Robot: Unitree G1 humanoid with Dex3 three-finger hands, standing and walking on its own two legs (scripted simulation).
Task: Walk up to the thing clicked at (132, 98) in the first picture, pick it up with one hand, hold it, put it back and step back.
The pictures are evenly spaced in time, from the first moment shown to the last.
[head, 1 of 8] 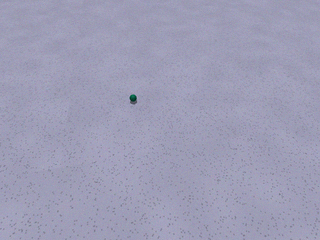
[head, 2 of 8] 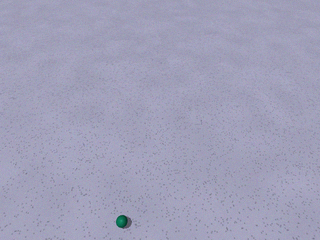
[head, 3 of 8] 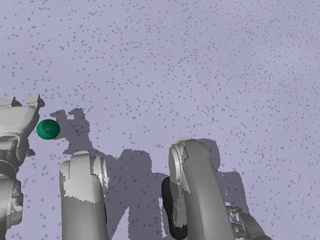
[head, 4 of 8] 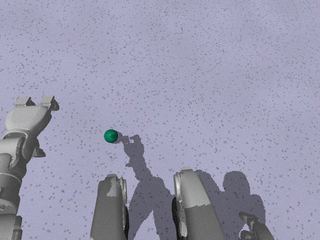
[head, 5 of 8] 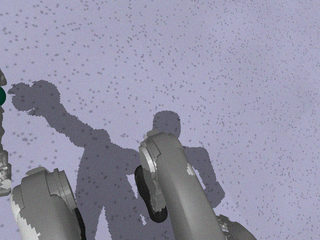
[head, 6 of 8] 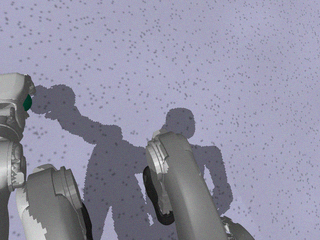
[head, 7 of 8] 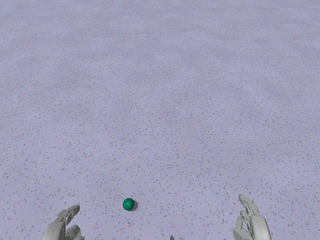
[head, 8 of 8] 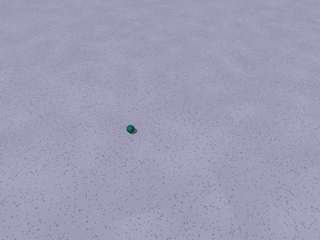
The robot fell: no
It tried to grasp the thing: yes
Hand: left
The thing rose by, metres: 0.67
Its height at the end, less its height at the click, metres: +0.00
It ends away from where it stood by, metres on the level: 0.11
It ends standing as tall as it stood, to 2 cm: yes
